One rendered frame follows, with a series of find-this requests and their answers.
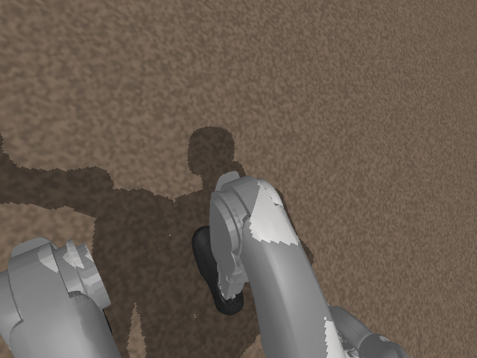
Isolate right robot hand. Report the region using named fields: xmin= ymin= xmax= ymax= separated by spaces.
xmin=327 ymin=303 xmax=373 ymax=358

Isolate right robot foot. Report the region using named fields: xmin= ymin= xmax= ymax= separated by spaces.
xmin=192 ymin=226 xmax=244 ymax=315

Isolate right robot arm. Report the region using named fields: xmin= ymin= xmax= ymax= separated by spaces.
xmin=358 ymin=333 xmax=410 ymax=358

